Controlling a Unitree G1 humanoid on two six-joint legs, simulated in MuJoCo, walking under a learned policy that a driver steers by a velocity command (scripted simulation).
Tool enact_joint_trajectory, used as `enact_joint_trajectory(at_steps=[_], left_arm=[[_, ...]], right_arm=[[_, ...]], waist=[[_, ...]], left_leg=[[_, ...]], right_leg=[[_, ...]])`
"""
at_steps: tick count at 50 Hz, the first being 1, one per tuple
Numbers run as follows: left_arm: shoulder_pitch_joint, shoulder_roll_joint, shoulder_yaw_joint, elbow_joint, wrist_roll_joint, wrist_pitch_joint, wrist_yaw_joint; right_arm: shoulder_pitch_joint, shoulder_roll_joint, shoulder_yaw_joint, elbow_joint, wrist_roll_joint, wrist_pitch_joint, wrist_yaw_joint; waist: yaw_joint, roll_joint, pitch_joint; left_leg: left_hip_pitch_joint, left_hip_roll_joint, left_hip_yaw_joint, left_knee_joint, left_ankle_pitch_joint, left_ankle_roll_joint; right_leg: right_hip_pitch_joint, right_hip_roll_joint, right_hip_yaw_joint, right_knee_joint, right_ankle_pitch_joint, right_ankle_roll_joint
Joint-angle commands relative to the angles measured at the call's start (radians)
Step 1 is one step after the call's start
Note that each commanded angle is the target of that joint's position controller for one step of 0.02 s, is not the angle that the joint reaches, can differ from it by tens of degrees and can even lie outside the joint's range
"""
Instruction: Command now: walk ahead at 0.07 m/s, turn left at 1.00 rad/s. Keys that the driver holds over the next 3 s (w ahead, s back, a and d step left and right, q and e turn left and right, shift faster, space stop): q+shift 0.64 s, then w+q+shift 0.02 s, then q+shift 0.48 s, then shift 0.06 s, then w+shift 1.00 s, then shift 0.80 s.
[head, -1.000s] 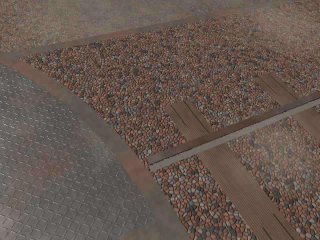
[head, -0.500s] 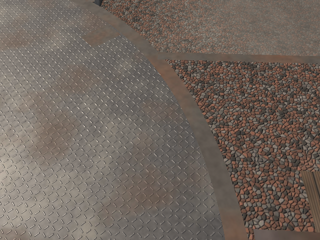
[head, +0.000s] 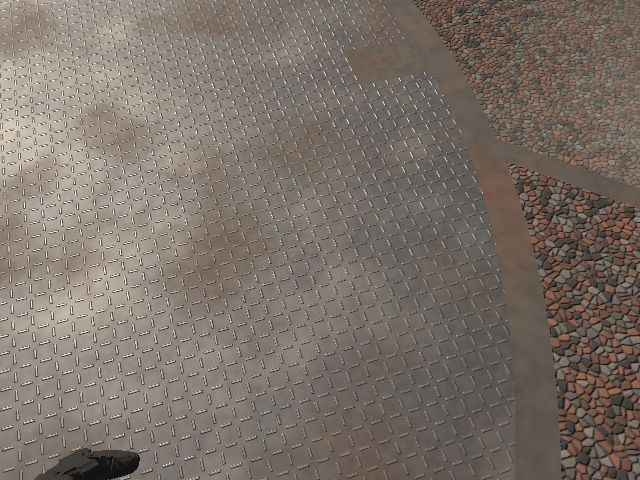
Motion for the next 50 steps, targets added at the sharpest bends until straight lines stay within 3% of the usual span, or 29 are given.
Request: enact_joint_trajectory(at_steps=[1,6,10,14,15,16,17,18,19,20,21,24,28,32,33,34,36,39,40,41,42,43,44,45,46,47,49,50], left_arm=[[0.022,0.122,0.04,-0.051,-0.003,-0.002,0.009],[-0.035,0.138,0.039,-0.054,-0.014,-0.025,0.015],[-0.054,0.15,0.036,-0.055,-0.029,-0.044,0.016],[0.008,0.172,0.041,-0.035,-0.04,-0.055,0.033],[0.027,0.178,0.044,-0.028,-0.038,-0.061,0.043],[0.008,0.21,0.051,-0.034,-0.036,-0.062,0.051],[0.036,0.268,0.056,-0.063,-0.031,-0.054,0.052],[0.05,0.271,0.057,-0.047,-0.023,-0.046,0.043],[0.046,0.215,0.048,-0.034,-0.029,-0.043,0.035],[0.014,0.184,0.04,-0.034,-0.033,-0.04,0.026],[-0.005,0.176,0.035,-0.043,-0.029,-0.036,0.022],[0.035,0.161,0.026,-0.038,-0.021,-0.035,0.023],[0.136,0.171,0.036,-0.004,-0.015,-0.042,0.017],[0.182,0.18,0.049,0.016,-0.011,-0.048,0.007],[0.207,0.187,0.055,0.019,-0.006,-0.05,0.0],[0.202,0.189,0.056,0.019,-0.004,-0.053,-0.003],[0.191,0.193,0.06,0.02,-0.004,-0.058,-0.009],[0.216,0.209,0.069,0.032,-0.03,-0.058,-0.021],[0.226,0.212,0.071,0.035,-0.043,-0.055,-0.024],[0.219,0.216,0.072,0.034,-0.055,-0.05,-0.027],[0.217,0.218,0.074,0.032,-0.06,-0.047,-0.032],[0.245,0.133,0.051,-0.021,-0.04,-0.044,-0.039],[0.17,0.141,0.047,-0.078,0.006,-0.028,-0.027],[0.146,0.164,0.052,-0.07,0.002,-0.019,-0.019],[0.145,0.159,0.052,-0.062,-0.016,-0.021,-0.017],[0.15,0.164,0.054,-0.052,-0.018,-0.026,-0.014],[0.19,0.183,0.06,-0.029,0.0,-0.02,-0.017],[0.2,0.178,0.059,-0.024,-0.003,-0.017,-0.02]], right_arm=[[0.028,-0.19,-0.056,-0.062,0.001,-0.007,-0.008],[0.078,-0.201,-0.061,-0.042,-0.003,-0.004,-0.012],[0.076,-0.221,-0.064,-0.036,-0.01,0.001,-0.008],[0.002,-0.223,-0.06,-0.048,-0.01,0.0,-0.002],[-0.004,-0.213,-0.055,-0.044,-0.002,-0.004,-0.002],[0.067,-0.158,-0.042,-0.032,0.001,-0.01,-0.004],[0.097,-0.124,-0.032,-0.048,0.009,-0.013,-0.009],[0.048,-0.227,-0.051,-0.059,-0.02,-0.012,-0.008],[0.014,-0.252,-0.058,-0.057,-0.039,-0.007,-0.002],[0.021,-0.241,-0.057,-0.041,-0.04,0.004,0.011],[0.043,-0.225,-0.054,-0.027,-0.031,0.015,0.023],[0.028,-0.199,-0.041,-0.028,-0.007,0.03,0.041],[-0.07,-0.157,-0.02,-0.058,-0.006,0.035,0.049],[-0.143,-0.116,-0.001,-0.094,-0.003,0.037,0.061],[-0.173,-0.115,0.002,-0.108,-0.005,0.038,0.067],[-0.207,-0.11,0.003,-0.123,-0.006,0.041,0.074],[-0.241,-0.094,0.008,-0.143,-0.003,0.042,0.078],[-0.234,-0.08,0.009,-0.149,-0.008,0.041,0.066],[-0.22,-0.086,0.004,-0.151,-0.015,0.041,0.06],[-0.165,-0.093,-0.003,-0.138,-0.022,0.036,0.05],[-0.042,-0.13,-0.018,-0.103,-0.033,0.024,0.032],[-0.018,-0.283,-0.052,-0.103,-0.028,0.017,0.009],[0.025,-0.34,-0.075,-0.122,0.011,0.014,0.006],[0.035,-0.283,-0.066,-0.108,0.02,0.012,0.003],[-0.029,-0.233,-0.048,-0.103,0.015,0.015,-0.006],[-0.108,-0.202,-0.038,-0.114,0.007,0.021,-0.014],[-0.147,-0.186,-0.029,-0.127,0.003,0.019,-0.018],[-0.132,-0.195,-0.031,-0.122,0.001,0.014,-0.011]], waist=[[0.033,0.053,-0.204],[0.01,0.106,-0.18],[0.01,0.132,-0.178],[0.057,0.156,-0.164],[0.076,0.11,-0.163],[0.035,-0.023,-0.212],[0.045,-0.144,-0.277],[0.072,-0.128,-0.244],[0.063,-0.088,-0.192],[0.049,-0.069,-0.139],[0.037,-0.074,-0.128],[0.051,-0.103,-0.119],[0.1,-0.133,-0.116],[0.116,-0.145,-0.142],[0.134,-0.144,-0.165],[0.135,-0.142,-0.143],[0.128,-0.136,-0.124],[0.118,-0.147,-0.157],[0.109,-0.149,-0.171],[0.071,-0.124,-0.198],[-0.008,-0.029,-0.251],[0.023,0.257,-0.271],[-0.016,0.219,-0.311],[-0.026,0.134,-0.285],[0.018,0.123,-0.191],[0.058,0.127,-0.133],[0.081,0.142,-0.157],[0.085,0.114,-0.18]], left_leg=[[0.184,0.282,-0.405,-0.115,0.016,-0.013],[0.272,0.275,-0.481,-0.069,0.102,0.0],[0.26,0.261,-0.525,-0.018,0.244,0.014],[0.122,0.208,-0.569,-0.01,0.152,-0.053],[0.05,0.16,-0.535,0.04,-0.028,-0.098],[-0.045,0.084,-0.413,0.15,-0.4,-0.144],[-0.176,-0.001,-0.187,0.384,-0.565,-0.173],[-0.233,0.023,-0.064,0.533,-0.528,-0.182],[-0.227,0.096,-0.036,0.622,-0.454,-0.184],[-0.216,0.125,-0.015,0.68,-0.387,-0.183],[-0.202,0.129,0.014,0.742,-0.345,-0.189],[-0.236,0.168,0.096,0.816,-0.309,-0.201],[-0.299,0.234,0.16,0.698,-0.302,-0.214],[-0.261,0.28,0.208,0.566,-0.312,-0.203],[-0.242,0.292,0.221,0.534,-0.303,-0.189],[-0.227,0.303,0.228,0.498,-0.303,-0.182],[-0.162,0.3,0.26,0.414,-0.328,-0.17],[-0.049,0.264,0.312,0.272,-0.346,-0.139],[-0.007,0.254,0.31,0.215,-0.345,-0.122],[0.086,0.241,0.3,0.118,-0.294,-0.098],[0.285,0.254,0.213,-0.018,-0.154,-0.057],[0.469,0.514,-0.181,-0.083,0.148,0.034],[0.435,0.655,-0.388,-0.058,0.417,0.192],[0.442,0.604,-0.271,-0.044,0.406,0.201],[0.363,0.53,-0.18,-0.052,0.359,0.165],[0.29,0.451,-0.12,-0.071,0.279,0.114],[0.243,0.388,-0.094,-0.064,0.337,0.088],[0.23,0.383,-0.101,-0.058,0.358,0.085]], right_leg=[[-0.012,0.04,0.015,-0.032,0.044,-0.004],[-0.021,0.09,0.041,-0.137,0.018,-0.026],[0.095,0.141,0.039,-0.261,-0.015,-0.046],[0.378,0.169,0.028,-0.546,0.032,-0.039],[0.493,0.131,0.039,-0.691,0.135,-0.043],[0.643,-0.021,0.134,-0.747,0.149,-0.074],[0.746,-0.276,0.369,-0.762,0.103,-0.174],[0.636,-0.335,0.451,-0.789,0.163,-0.275],[0.575,-0.303,0.358,-0.774,0.229,-0.288],[0.512,-0.232,0.218,-0.755,0.255,-0.263],[0.48,-0.178,0.126,-0.742,0.297,-0.242],[0.497,-0.148,-0.007,-0.725,0.455,-0.243],[0.617,-0.172,-0.084,-0.698,0.578,-0.242],[0.652,-0.223,-0.156,-0.673,0.668,-0.258],[0.654,-0.242,-0.157,-0.709,0.479,-0.253],[0.634,-0.252,-0.164,-0.725,0.395,-0.249],[0.599,-0.258,-0.217,-0.703,0.455,-0.234],[0.602,-0.268,-0.303,-0.585,0.693,-0.197],[0.594,-0.278,-0.321,-0.526,0.717,-0.178],[0.548,-0.278,-0.348,-0.426,0.71,-0.147],[0.412,-0.247,-0.382,-0.228,0.645,-0.091],[0.082,-0.108,-0.416,0.038,-0.091,-0.013],[-0.05,-0.003,-0.237,0.166,-0.374,0.029],[-0.06,-0.045,-0.149,0.195,-0.313,0.033],[-0.057,-0.061,-0.135,0.168,-0.218,0.028],[-0.038,-0.068,-0.131,0.108,-0.129,0.023],[0.026,-0.044,-0.131,0.091,-0.062,0.025],[0.048,-0.031,-0.127,0.082,-0.056,0.024]])
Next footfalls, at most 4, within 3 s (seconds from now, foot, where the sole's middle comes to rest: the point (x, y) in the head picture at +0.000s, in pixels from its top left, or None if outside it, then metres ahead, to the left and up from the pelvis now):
0.32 right None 0.18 -0.15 -0.77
0.84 left None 0.07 0.04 -0.77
1.34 right None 0.26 0.01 -0.77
1.84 left None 0.15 0.44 -0.77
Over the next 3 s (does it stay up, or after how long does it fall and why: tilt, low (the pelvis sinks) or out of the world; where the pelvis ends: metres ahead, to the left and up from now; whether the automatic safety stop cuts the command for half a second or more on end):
stays up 0.28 0.96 0.00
